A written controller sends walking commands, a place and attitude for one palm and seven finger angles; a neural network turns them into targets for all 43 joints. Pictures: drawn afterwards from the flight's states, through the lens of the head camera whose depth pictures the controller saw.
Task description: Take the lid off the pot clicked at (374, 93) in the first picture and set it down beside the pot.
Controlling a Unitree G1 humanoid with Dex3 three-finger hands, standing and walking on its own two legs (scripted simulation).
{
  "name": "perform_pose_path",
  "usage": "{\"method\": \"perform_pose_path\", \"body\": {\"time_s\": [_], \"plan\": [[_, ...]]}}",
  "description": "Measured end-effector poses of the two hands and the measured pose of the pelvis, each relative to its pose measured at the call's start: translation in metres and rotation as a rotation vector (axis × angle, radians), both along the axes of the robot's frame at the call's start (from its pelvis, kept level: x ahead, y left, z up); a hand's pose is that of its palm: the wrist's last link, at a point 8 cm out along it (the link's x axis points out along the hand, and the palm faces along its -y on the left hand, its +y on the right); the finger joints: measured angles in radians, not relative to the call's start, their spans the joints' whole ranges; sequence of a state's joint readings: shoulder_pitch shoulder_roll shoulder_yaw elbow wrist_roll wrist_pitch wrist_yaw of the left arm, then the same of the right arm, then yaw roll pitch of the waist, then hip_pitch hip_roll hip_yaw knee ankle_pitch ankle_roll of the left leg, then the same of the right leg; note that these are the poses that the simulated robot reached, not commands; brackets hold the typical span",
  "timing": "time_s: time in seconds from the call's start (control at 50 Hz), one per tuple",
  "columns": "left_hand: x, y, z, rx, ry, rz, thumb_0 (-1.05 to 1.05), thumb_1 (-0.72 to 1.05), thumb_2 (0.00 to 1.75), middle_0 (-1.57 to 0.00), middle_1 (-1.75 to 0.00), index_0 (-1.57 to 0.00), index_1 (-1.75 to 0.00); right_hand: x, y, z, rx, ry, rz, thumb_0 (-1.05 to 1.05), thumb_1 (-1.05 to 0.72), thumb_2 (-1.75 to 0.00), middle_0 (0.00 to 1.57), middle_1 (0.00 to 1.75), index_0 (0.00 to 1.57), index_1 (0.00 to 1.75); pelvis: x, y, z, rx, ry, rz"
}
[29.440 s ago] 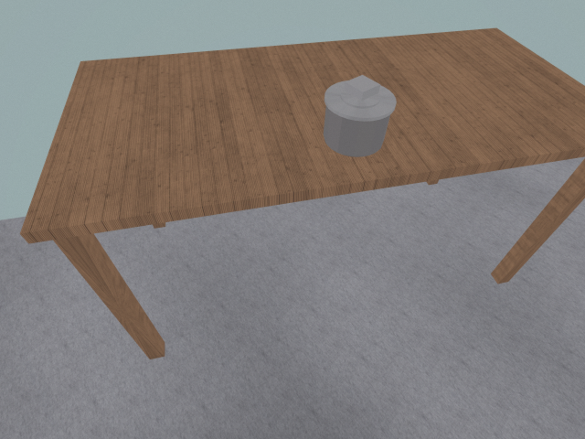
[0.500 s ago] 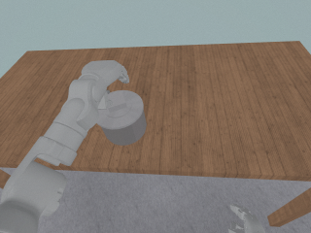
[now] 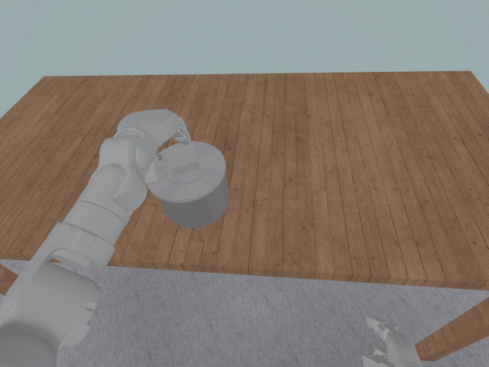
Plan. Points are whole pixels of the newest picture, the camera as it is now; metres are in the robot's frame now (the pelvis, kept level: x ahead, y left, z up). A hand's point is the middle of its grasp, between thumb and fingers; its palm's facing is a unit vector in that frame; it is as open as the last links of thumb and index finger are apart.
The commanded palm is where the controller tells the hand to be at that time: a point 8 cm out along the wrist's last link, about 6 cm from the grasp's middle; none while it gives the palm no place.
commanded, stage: lower the open fingers around the knob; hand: left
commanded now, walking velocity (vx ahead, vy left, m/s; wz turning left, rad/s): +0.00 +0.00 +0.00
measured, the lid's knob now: (182, 159) +0.46 +0.14 +0.09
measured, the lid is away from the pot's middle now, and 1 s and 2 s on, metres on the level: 0.00 0.01 0.01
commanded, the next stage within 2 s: raise the hand to come down again in 0.96 s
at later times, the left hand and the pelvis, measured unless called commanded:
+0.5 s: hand (169, 154) +0.43 +0.14 +0.14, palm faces -0.26 -0.02 -0.96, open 10.1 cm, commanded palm +0.41 +0.13 +0.17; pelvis -0.01 +0.00 +0.00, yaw +0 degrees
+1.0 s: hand (170, 150) +0.43 +0.14 +0.14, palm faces -0.29 -0.01 -0.96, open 9.9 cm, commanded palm +0.42 +0.12 +0.17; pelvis -0.01 +0.00 -0.01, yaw +0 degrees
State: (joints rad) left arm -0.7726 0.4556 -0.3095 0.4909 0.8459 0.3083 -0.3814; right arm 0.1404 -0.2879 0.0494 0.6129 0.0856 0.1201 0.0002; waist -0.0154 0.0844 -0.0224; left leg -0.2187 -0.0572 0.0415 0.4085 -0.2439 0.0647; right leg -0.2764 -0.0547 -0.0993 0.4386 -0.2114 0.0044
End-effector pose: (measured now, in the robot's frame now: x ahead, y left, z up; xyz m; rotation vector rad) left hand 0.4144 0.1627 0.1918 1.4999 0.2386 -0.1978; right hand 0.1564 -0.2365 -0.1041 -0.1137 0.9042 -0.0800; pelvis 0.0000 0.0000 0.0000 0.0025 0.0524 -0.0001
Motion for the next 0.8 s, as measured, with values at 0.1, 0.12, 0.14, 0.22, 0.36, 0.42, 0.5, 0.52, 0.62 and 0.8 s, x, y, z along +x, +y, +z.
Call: {"method": "perform_pose_path", "body": {"time_s": [0.1, 0.12, 0.14, 0.22, 0.36, 0.42, 0.5, 0.52, 0.62, 0.8], "plan": [[-0.005, -0.008, 0.001, 0.025, -0.004, -0.049, 0.00, -0.32, 1.46, -0.83, -0.09, -0.81, -0.07, 0.001, 0.003, -0.001, -0.003, 0.008, 0.011, 0.01, -0.91, -0.90, 0.20, 0.30, 0.20, 0.30, -0.001, 0.001, 0.000, -0.002, 0.002, 0.008], [-0.004, -0.010, 0.000, 0.027, -0.001, -0.053, 0.00, -0.32, 1.46, -0.83, -0.09, -0.81, -0.07, 0.001, 0.004, -0.001, -0.002, 0.007, 0.010, 0.01, -0.91, -0.90, 0.20, 0.30, 0.20, 0.30, -0.001, 0.002, -0.001, -0.002, 0.003, 0.008], [-0.004, -0.010, 0.000, 0.024, -0.003, -0.051, 0.00, -0.32, 1.46, -0.83, -0.09, -0.81, -0.07, 0.000, 0.005, -0.002, 0.001, 0.007, 0.010, 0.01, -0.91, -0.90, 0.20, 0.30, 0.20, 0.30, -0.002, 0.002, -0.001, -0.001, 0.004, 0.008], [-0.002, -0.011, 0.000, 0.012, -0.005, -0.039, 0.00, -0.32, 1.46, -0.83, -0.09, -0.82, -0.08, -0.004, 0.008, -0.004, 0.011, 0.018, 0.008, 0.01, -0.91, -0.90, 0.20, 0.30, 0.20, 0.30, -0.003, 0.003, -0.001, -0.001, 0.005, 0.006], [0.003, -0.016, 0.000, 0.022, -0.015, -0.031, 0.00, -0.32, 1.46, -0.83, -0.09, -0.83, -0.09, -0.018, 0.010, -0.010, 0.017, 0.055, 0.001, 0.01, -0.91, -0.90, 0.20, 0.30, 0.20, 0.30, -0.006, 0.004, -0.003, 0.001, 0.011, 0.003], [0.004, -0.018, 0.000, 0.029, -0.016, -0.031, 0.00, -0.32, 1.46, -0.83, -0.09, -0.84, -0.09, -0.024, 0.009, -0.012, 0.014, 0.069, -0.010, 0.01, -0.91, -0.90, 0.20, 0.30, 0.20, 0.30, -0.006, 0.004, -0.003, 0.001, 0.013, 0.002], [0.005, -0.018, 0.001, 0.034, -0.014, -0.026, 0.00, -0.32, 1.46, -0.83, -0.09, -0.85, -0.10, -0.033, 0.006, -0.013, 0.008, 0.084, -0.023, 0.01, -0.91, -0.90, 0.20, 0.30, 0.20, 0.30, -0.007, 0.004, -0.003, 0.001, 0.012, 0.000], [0.006, -0.018, 0.001, 0.032, -0.013, -0.024, 0.00, -0.32, 1.46, -0.83, -0.09, -0.85, -0.11, -0.034, 0.005, -0.014, 0.005, 0.087, -0.026, 0.01, -0.91, -0.90, 0.20, 0.30, 0.20, 0.30, -0.007, 0.004, -0.003, 0.001, 0.012, -0.001], [0.009, -0.019, 0.003, 0.037, -0.006, -0.018, 0.00, -0.32, 1.46, -0.83, -0.09, -0.87, -0.12, -0.043, 0.001, -0.014, -0.010, 0.104, -0.038, 0.01, -0.91, -0.90, 0.20, 0.30, 0.20, 0.30, -0.008, 0.004, -0.004, 0.001, 0.014, -0.001], [0.011, -0.021, 0.004, 0.049, 0.002, -0.013, 0.00, -0.32, 1.46, -0.83, -0.09, -0.88, -0.13, -0.049, -0.003, -0.016, -0.017, 0.115, -0.043, 0.01, -0.91, -0.90, 0.20, 0.30, 0.20, 0.30, -0.010, 0.004, -0.005, 0.001, 0.018, 0.001]]}}
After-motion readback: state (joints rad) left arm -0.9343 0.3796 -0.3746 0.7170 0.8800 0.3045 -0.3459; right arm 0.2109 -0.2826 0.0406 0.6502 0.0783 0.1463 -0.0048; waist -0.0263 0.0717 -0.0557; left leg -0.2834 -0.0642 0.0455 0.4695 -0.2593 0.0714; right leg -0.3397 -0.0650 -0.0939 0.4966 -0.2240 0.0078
